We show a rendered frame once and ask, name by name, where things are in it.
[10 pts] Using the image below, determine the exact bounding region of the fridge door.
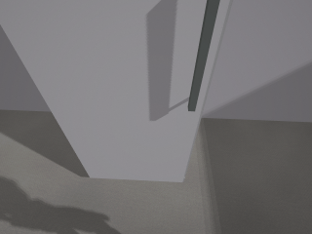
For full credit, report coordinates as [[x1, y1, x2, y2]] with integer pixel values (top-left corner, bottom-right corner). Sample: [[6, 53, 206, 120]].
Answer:
[[0, 0, 230, 182]]

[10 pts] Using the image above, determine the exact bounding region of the handle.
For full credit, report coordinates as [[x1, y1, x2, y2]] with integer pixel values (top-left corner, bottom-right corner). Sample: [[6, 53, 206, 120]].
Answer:
[[187, 0, 220, 112]]

